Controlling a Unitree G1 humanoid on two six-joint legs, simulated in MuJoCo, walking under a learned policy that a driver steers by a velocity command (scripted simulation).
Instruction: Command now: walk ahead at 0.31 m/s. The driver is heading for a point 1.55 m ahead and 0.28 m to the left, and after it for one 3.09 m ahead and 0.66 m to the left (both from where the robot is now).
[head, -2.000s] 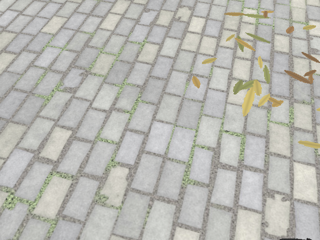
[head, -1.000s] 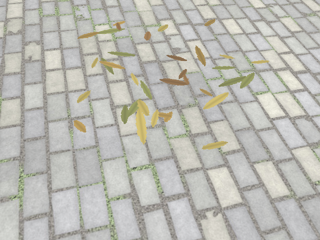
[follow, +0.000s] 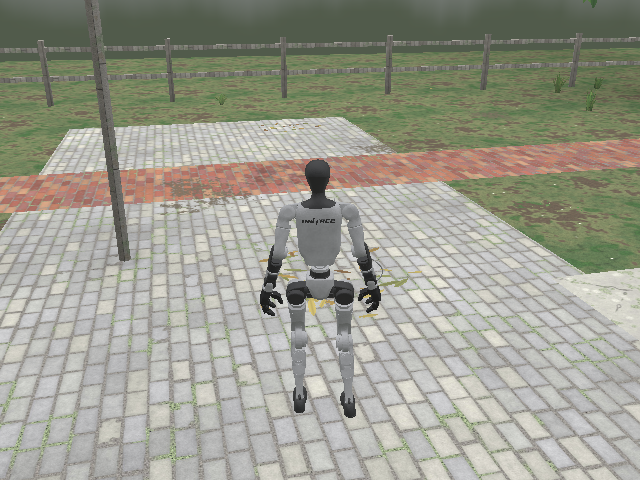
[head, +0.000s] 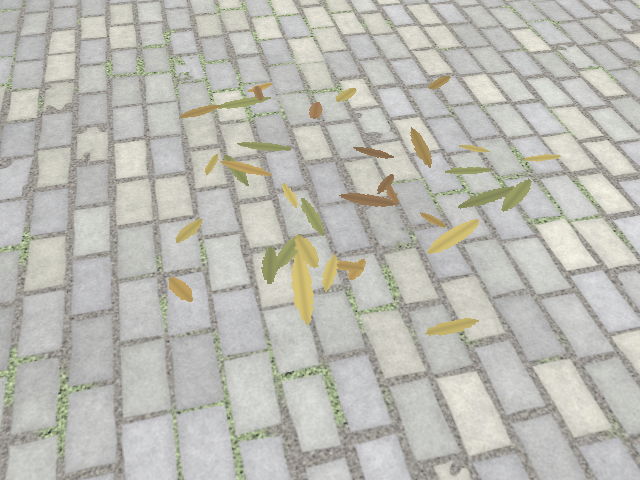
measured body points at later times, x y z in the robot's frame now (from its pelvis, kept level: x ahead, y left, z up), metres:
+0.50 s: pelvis +0.23 -0.04 -0.01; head +0.27 -0.04 +0.44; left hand +0.46 +0.19 -0.10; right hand +0.14 -0.29 -0.15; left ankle +0.01 +0.10 -0.68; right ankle +0.35 -0.13 -0.73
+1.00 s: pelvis +0.53 -0.01 -0.01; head +0.56 +0.01 +0.44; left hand +0.48 +0.27 -0.16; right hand +0.75 -0.22 -0.10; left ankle +0.66 +0.10 -0.73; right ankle +0.35 -0.13 -0.73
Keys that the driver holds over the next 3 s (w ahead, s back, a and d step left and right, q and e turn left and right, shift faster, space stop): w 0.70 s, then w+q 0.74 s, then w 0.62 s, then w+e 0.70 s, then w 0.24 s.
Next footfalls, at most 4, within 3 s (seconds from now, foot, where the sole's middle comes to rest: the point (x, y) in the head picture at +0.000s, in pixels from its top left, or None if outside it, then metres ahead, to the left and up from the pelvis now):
0.46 right None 0.39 -0.13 -0.77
1.00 left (277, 413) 0.70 0.11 -0.77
1.48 right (330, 298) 1.02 -0.02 -0.77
2.00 left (202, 258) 1.16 0.33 -0.77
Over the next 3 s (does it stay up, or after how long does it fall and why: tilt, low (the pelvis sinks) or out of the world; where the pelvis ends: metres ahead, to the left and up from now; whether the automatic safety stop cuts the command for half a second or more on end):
stays up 1.60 0.34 0.00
